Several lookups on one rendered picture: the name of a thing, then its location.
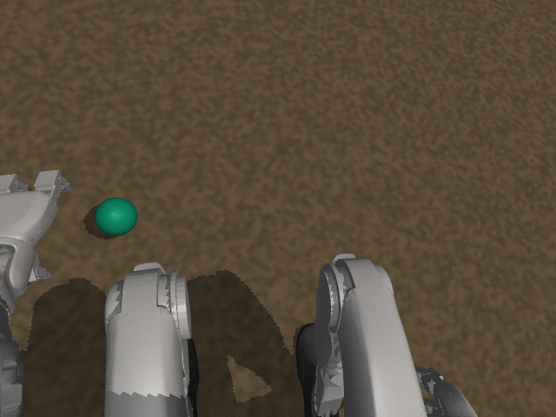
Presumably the left robot hand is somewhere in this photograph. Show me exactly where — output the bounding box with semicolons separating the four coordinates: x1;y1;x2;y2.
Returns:
0;170;71;282

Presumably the ball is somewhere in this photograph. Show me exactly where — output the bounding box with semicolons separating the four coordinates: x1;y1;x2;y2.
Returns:
95;197;137;236

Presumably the right robot foot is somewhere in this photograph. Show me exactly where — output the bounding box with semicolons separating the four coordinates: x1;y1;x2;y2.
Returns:
296;324;339;417

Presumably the left robot arm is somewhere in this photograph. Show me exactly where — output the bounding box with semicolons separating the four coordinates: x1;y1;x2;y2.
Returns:
0;237;36;417

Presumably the right robot hand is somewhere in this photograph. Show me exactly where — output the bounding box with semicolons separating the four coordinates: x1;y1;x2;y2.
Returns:
414;366;478;417

